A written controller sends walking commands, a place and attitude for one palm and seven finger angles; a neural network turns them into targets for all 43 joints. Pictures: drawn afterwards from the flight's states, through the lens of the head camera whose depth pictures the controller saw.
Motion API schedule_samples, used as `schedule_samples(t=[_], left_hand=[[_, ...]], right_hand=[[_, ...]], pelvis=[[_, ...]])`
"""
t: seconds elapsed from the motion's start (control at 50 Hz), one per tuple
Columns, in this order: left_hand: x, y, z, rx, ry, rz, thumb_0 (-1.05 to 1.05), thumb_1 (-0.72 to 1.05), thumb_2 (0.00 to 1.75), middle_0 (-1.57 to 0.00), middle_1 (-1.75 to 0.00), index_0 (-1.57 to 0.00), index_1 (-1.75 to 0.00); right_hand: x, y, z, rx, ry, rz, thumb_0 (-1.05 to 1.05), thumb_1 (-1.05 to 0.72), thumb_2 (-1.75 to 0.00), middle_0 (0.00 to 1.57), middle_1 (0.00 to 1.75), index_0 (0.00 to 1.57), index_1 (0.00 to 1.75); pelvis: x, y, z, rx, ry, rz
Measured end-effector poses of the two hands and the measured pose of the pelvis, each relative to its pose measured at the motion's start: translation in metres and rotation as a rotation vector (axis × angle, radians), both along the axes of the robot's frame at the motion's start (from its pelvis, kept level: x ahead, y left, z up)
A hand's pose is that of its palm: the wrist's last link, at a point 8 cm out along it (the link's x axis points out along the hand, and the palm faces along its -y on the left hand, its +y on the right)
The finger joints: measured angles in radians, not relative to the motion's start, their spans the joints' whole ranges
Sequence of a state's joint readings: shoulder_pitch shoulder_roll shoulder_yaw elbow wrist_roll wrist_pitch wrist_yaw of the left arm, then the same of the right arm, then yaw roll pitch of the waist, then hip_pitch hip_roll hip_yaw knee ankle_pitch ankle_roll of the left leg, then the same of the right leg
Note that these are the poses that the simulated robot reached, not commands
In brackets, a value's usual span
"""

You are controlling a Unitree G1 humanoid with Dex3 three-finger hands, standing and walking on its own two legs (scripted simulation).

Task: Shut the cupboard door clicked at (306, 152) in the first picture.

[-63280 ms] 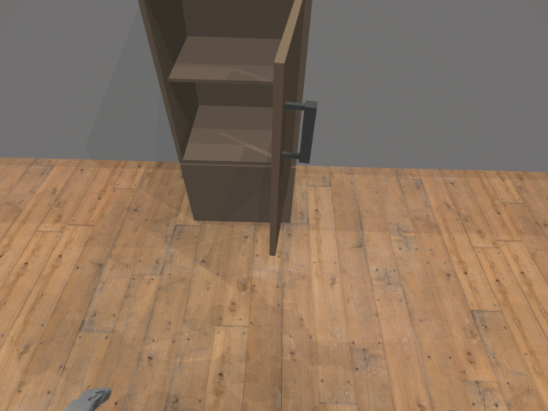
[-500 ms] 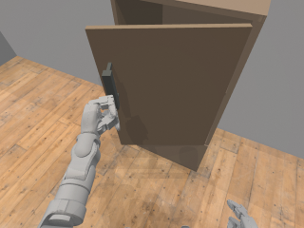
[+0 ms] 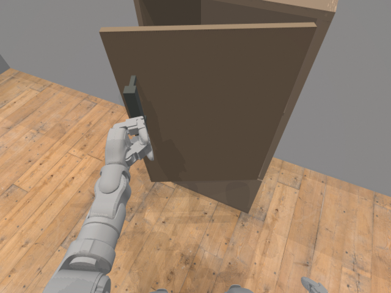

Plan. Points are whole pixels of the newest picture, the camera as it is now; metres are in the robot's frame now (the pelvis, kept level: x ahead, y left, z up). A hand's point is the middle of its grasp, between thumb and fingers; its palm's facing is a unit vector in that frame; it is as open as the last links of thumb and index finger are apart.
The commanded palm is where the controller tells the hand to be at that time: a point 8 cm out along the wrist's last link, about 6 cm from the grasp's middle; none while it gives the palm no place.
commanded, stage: push the door shut along its arc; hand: left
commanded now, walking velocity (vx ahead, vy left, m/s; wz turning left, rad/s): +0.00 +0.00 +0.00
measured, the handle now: (138, 107) +0.51 +0.14 +0.08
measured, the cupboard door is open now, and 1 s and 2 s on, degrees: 26 15 7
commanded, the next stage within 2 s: pull the fist back off the door in 1.96 s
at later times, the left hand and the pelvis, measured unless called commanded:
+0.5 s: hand (154, 123) +0.45 +0.10 +0.09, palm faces -0.09 -1.00 -0.03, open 3.1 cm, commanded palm +0.43 +0.15 +0.08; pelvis +0.00 +0.01 -0.01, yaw +0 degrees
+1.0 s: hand (164, 107) +0.50 +0.08 +0.08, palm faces -0.23 -0.97 +0.00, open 3.1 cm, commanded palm +0.50 +0.14 +0.08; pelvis -0.01 +0.01 -0.03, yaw +0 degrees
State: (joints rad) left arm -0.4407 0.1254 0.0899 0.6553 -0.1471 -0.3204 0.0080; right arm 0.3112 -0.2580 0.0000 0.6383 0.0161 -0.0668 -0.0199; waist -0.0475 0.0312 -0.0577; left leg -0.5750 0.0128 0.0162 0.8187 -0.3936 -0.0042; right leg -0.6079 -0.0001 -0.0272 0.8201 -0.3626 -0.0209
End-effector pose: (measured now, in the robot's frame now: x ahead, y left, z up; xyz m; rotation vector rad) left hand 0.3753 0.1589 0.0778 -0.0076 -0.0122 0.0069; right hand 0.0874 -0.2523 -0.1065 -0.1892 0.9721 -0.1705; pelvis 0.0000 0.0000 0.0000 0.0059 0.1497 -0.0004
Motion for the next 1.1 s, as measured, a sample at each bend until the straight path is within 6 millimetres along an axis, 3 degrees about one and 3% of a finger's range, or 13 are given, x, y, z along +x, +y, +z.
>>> schedule_samples(t=[0.18, 0.32, 0.82, 1.1], left_hand=[[0.016, -0.006, 0.005, 0.029, -0.006, -0.013, 0.02, 0.9, 0.9, -1.3, -1.5, -1.3, -1.5], [0.029, -0.002, 0.007, 0.023, -0.002, -0.04, 0.02, 0.9, 0.9, -1.3, -1.5, -1.3, -1.5], [0.097, -0.006, 0.008, 0.039, 0.024, -0.17, 0.02, 0.9, 0.9, -1.3, -1.5, -1.3, -1.5], [0.131, -0.023, 0.008, 0.015, 0.053, -0.244, 0.02, 0.9, 0.9, -1.3, -1.5, -1.29, -1.5]], right_hand=[[0.009, 0.009, 0.001, 0.013, -0.038, 0.008, 0.01, -0.91, -0.9, 0.2, 0.3, 0.2, 0.3], [0.001, 0.012, -0.002, 0.013, -0.007, 0.0, 0.01, -0.91, -0.9, 0.2, 0.3, 0.2, 0.3], [-0.085, -0.004, -0.019, -0.046, 0.23, -0.081, 0.01, -0.91, -0.9, 0.2, 0.3, 0.2, 0.3], [-0.113, 0.002, -0.023, -0.045, 0.283, -0.131, 0.01, -0.91, -0.9, 0.2, 0.3, 0.2, 0.3]], pelvis=[[-0.003, 0.003, -0.002, 0.003, 0.011, -0.005], [-0.003, 0.006, -0.003, 0.0, 0.019, -0.003], [-0.013, 0.009, -0.02, -0.015, 0.123, 0.013], [-0.013, 0.013, -0.028, -0.022, 0.176, -0.002]])
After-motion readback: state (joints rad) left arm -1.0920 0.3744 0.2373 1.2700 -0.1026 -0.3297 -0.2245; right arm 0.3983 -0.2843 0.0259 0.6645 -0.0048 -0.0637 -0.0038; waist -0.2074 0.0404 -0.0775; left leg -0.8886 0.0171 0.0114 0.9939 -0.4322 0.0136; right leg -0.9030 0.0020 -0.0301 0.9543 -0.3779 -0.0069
